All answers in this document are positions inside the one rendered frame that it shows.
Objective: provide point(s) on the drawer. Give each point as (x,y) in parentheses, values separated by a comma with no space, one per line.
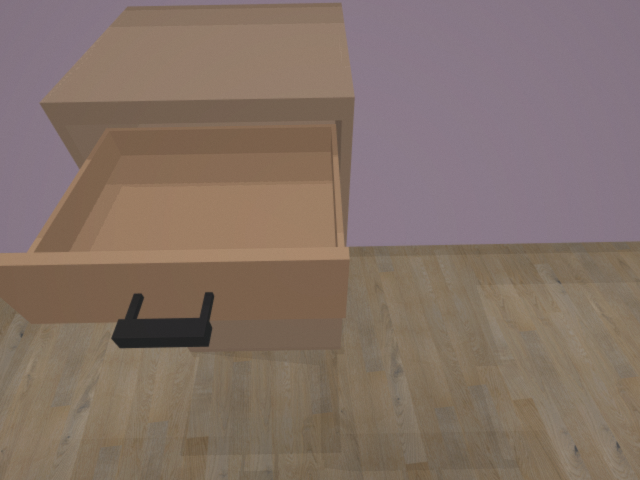
(250,213)

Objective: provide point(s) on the cabinet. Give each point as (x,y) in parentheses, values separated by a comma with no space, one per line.
(218,65)

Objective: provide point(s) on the handle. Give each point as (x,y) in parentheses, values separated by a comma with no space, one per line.
(166,332)

